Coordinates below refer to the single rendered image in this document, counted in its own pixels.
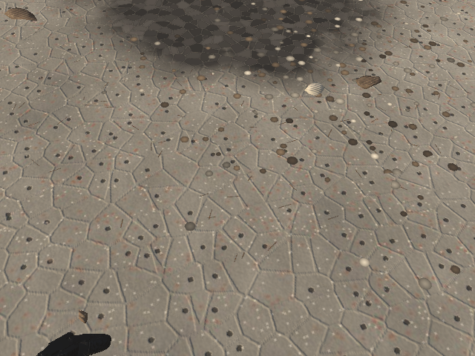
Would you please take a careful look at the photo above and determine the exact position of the left robot hand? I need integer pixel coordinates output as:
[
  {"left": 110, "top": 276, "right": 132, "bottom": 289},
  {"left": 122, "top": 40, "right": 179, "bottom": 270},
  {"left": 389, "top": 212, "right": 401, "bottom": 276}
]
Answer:
[{"left": 37, "top": 332, "right": 111, "bottom": 356}]

